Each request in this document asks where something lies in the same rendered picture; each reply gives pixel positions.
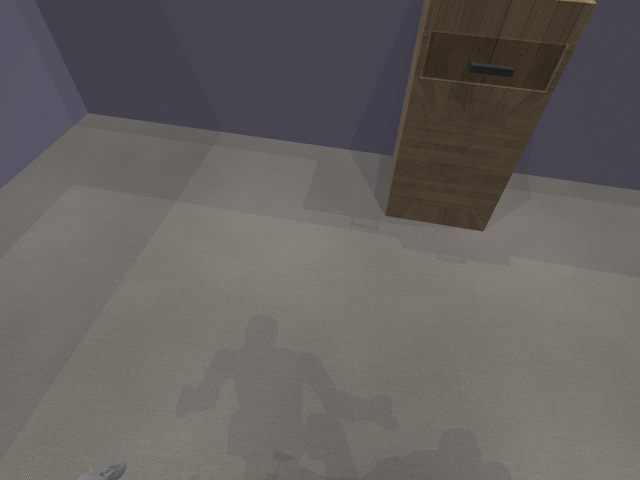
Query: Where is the cabinet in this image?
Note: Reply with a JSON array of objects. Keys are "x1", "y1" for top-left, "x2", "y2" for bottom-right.
[{"x1": 385, "y1": 0, "x2": 597, "y2": 231}]

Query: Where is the handle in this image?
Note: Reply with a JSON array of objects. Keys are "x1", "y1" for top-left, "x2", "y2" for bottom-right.
[{"x1": 469, "y1": 58, "x2": 515, "y2": 77}]

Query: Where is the drawer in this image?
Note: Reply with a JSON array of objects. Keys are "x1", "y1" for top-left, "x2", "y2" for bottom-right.
[{"x1": 422, "y1": 30, "x2": 567, "y2": 91}]

